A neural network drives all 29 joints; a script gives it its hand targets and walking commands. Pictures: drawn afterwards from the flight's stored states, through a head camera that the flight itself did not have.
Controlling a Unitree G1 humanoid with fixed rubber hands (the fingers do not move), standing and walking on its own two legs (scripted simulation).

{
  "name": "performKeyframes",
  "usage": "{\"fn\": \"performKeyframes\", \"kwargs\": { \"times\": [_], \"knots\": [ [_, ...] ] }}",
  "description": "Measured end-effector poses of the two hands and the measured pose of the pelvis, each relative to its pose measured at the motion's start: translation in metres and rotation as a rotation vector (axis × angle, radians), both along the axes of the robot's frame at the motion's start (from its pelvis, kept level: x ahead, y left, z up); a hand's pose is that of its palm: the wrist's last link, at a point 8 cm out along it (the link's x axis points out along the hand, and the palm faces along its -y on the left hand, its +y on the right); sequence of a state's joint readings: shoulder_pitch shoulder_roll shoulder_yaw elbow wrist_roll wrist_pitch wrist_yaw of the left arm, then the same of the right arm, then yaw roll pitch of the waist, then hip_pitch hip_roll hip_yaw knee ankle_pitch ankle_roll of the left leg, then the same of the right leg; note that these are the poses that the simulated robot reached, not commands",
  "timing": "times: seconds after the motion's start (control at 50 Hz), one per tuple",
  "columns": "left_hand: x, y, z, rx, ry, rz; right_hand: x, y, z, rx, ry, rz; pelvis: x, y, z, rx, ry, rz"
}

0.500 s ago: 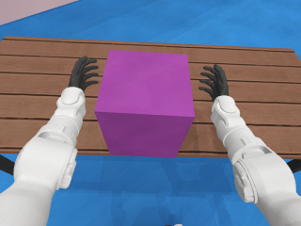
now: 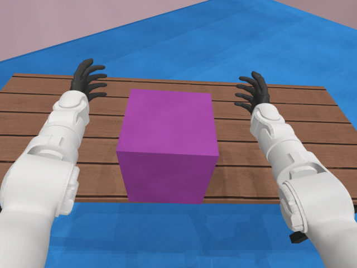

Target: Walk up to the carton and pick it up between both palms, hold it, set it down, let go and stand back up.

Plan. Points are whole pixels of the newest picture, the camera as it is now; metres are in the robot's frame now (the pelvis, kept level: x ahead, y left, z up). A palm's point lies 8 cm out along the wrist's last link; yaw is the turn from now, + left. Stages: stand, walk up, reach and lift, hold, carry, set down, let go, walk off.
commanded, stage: set down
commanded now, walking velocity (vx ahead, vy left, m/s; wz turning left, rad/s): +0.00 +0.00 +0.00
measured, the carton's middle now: (168, 149) +0.44 +0.01 -0.02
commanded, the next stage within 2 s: none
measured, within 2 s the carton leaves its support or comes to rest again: neither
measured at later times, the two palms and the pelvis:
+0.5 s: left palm (79, 131) +0.42 +0.21 +0.09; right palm (249, 140) +0.39 -0.18 +0.08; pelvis +0.01 +0.01 +0.00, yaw -1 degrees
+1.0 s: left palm (74, 168) +0.36 +0.22 +0.03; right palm (249, 173) +0.33 -0.18 +0.03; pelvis +0.01 +0.01 +0.01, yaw +0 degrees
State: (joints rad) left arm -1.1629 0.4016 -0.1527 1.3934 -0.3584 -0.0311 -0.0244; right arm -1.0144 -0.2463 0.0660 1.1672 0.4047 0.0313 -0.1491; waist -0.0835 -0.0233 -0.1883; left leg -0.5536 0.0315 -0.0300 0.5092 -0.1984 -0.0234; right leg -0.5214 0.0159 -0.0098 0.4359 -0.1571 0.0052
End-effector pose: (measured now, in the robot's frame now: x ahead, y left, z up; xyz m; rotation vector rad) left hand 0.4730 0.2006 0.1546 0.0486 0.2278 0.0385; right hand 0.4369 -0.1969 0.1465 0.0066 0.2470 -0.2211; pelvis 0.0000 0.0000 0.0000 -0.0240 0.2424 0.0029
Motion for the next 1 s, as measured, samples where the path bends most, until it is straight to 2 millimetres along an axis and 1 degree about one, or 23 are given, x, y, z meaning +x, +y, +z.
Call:
{"fn": "performKeyframes", "kwargs": {
  "times": [0.06, 0.12, 0.18, 0.3, 0.36, 0.4, 0.44, 0.52, 0.58, 0.62, 0.66, 0.72, 0.88, 0.94, 1.0],
  "knots": [
    [-0.002, 0.0, 0.0, 0.002, 0.006, -0.013, -0.002, 0.002, -0.001, 0.0, 0.006, -0.001, 0.001, 0.001, 0.003, 0.0, -0.025, -0.002],
    [-0.007, -0.001, -0.007, 0.003, 0.015, -0.028, -0.008, 0.004, -0.008, 0.0, 0.014, -0.001, 0.003, 0.001, 0.005, 0.0, -0.056, -0.005],
    [-0.016, -0.001, -0.021, 0.002, 0.026, -0.039, -0.017, 0.006, -0.023, 0.003, 0.021, 0.001, 0.004, 0.002, 0.007, 0.001, -0.088, -0.009],
    [-0.04, 0.003, -0.056, -0.019, 0.055, -0.028, -0.04, 0.013, -0.059, 0.029, 0.036, 0.003, 0.007, 0.004, 0.008, 0.0, -0.121, -0.014],
    [-0.05, 0.006, -0.067, -0.027, 0.061, -0.017, -0.049, 0.015, -0.071, 0.038, 0.036, 0.001, 0.008, 0.005, 0.007, -0.001, -0.127, -0.014],
    [-0.055, 0.008, -0.071, -0.03, 0.059, -0.014, -0.054, 0.015, -0.075, 0.041, 0.031, 0.0, 0.008, 0.005, 0.007, -0.001, -0.132, -0.014],
    [-0.054, 0.01, -0.075, -0.041, 0.088, -0.003, -0.053, 0.014, -0.076, 0.036, 0.051, -0.006, 0.007, 0.005, 0.006, 0.001, -0.122, -0.008],
    [-0.047, 0.013, -0.063, -0.041, 0.056, -0.001, -0.045, 0.016, -0.063, 0.023, 0.03, 0.009, 0.006, 0.005, 0.005, 0.001, -0.112, -0.009],
    [-0.047, 0.012, -0.055, -0.025, 0.035, -0.026, -0.043, 0.017, -0.055, 0.016, 0.017, 0.01, 0.007, 0.005, 0.007, 0.0, -0.135, -0.004],
    [-0.049, 0.012, -0.053, -0.016, 0.028, -0.037, -0.045, 0.017, -0.054, 0.014, 0.01, 0.01, 0.008, 0.006, 0.008, -0.001, -0.153, -0.003],
    [-0.054, 0.012, -0.055, -0.012, 0.03, -0.042, -0.049, 0.017, -0.056, 0.011, 0.009, 0.01, 0.01, 0.006, 0.009, -0.001, -0.17, -0.001],
    [-0.064, 0.013, -0.065, -0.013, 0.041, -0.041, -0.058, 0.017, -0.066, 0.011, 0.014, 0.009, 0.011, 0.006, 0.01, -0.001, -0.191, 0.0],
    [-0.096, 0.02, -0.107, -0.034, 0.076, -0.009, -0.093, 0.018, -0.105, 0.027, 0.047, 0.002, 0.012, 0.006, 0.009, 0.001, -0.202, 0.0],
    [-0.105, 0.022, -0.116, -0.038, 0.076, -0.003, -0.102, 0.019, -0.113, 0.033, 0.048, 0.001, 0.012, 0.007, 0.008, 0.001, -0.196, -0.001],
    [-0.112, 0.023, -0.121, -0.038, 0.068, -0.006, -0.107, 0.019, -0.117, 0.033, 0.039, 0.002, 0.011, 0.007, 0.007, 0.001, -0.195, -0.003]
  ]
}}
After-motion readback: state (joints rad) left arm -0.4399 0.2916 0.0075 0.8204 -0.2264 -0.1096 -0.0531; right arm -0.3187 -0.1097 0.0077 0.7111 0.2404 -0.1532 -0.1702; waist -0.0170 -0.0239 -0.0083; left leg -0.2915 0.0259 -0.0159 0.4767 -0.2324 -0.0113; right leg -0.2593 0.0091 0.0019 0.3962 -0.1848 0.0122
